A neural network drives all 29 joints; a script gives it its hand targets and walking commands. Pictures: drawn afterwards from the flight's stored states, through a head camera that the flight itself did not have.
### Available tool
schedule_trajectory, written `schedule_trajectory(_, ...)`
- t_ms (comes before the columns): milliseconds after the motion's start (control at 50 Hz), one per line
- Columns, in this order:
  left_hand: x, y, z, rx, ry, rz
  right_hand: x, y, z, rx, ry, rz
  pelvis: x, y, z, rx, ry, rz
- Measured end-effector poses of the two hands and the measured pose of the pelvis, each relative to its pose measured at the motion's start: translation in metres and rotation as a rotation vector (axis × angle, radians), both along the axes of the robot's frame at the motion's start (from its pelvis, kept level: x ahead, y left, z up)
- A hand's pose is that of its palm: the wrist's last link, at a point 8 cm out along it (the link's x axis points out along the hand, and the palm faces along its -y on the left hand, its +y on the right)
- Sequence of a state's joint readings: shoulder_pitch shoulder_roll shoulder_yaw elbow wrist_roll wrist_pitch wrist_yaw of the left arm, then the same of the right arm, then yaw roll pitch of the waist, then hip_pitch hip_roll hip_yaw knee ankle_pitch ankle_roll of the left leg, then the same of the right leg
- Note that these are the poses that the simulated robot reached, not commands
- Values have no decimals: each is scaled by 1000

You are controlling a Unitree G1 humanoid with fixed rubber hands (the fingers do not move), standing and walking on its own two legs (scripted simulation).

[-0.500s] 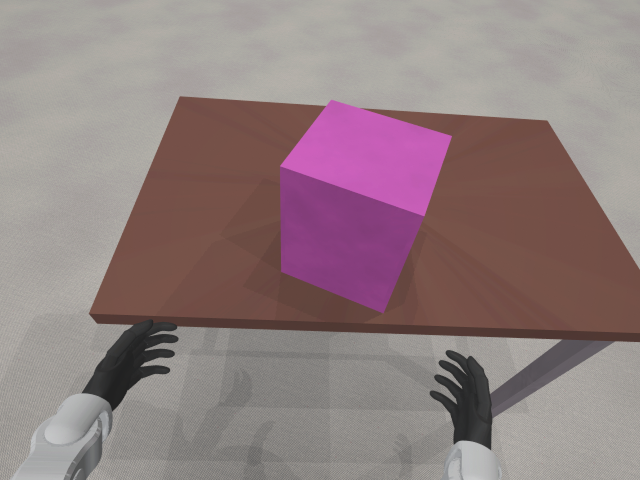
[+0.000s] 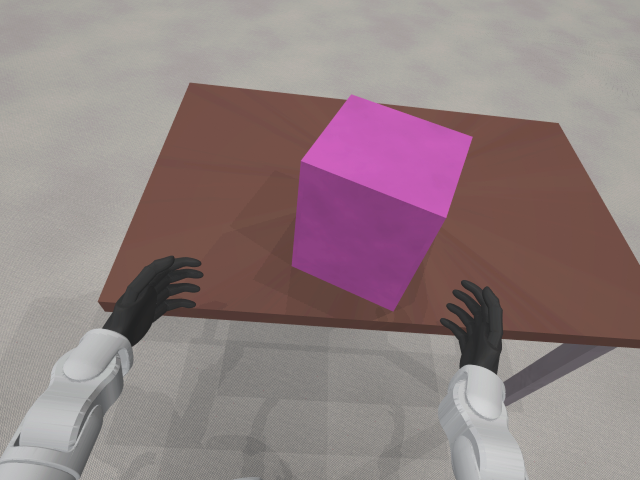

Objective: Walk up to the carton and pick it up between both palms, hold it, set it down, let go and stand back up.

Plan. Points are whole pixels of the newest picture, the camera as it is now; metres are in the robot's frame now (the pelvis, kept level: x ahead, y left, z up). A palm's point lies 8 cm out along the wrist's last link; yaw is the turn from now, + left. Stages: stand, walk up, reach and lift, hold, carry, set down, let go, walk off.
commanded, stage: reach and lift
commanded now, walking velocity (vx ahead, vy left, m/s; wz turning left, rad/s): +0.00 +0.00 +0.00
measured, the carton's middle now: (373, 207) +0.49 -0.05 +0.02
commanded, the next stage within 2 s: none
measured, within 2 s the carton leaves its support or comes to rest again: neither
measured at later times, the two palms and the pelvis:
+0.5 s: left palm (166, 244) +0.34 +0.21 +0.08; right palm (509, 318) +0.28 -0.19 +0.09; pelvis -0.02 -0.01 +0.00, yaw -2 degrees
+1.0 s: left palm (193, 172) +0.41 +0.19 +0.13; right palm (523, 257) +0.34 -0.19 +0.13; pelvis -0.02 -0.02 +0.00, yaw +0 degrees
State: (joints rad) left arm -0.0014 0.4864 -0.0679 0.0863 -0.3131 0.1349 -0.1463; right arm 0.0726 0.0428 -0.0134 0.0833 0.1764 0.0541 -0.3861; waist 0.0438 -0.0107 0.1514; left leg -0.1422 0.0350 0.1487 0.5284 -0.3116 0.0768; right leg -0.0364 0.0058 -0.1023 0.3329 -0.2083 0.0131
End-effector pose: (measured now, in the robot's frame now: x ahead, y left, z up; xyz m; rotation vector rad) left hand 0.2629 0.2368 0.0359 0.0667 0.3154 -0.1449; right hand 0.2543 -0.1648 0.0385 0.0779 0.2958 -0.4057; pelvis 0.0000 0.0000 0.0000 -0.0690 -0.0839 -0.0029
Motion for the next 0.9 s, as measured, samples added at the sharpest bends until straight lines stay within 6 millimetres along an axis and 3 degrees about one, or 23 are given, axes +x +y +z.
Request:
schedule_trajectory(260,56,-9,36,13,4,-16,20,-9,31,28,21,9,-13,1,3,11,16,-20)
schedule_trajectory(480,75,-23,43,7,26,-26,25,-20,48,32,4,8,-21,-6,3,19,33,-29)
schedule_trajectory(780,115,-34,76,32,-3,-21,65,-16,74,59,-21,33,-23,-15,4,23,85,-12)
schedule_trajectory(900,132,-40,89,31,1,-24,75,-24,85,53,-27,8,-22,-17,3,22,92,-5)
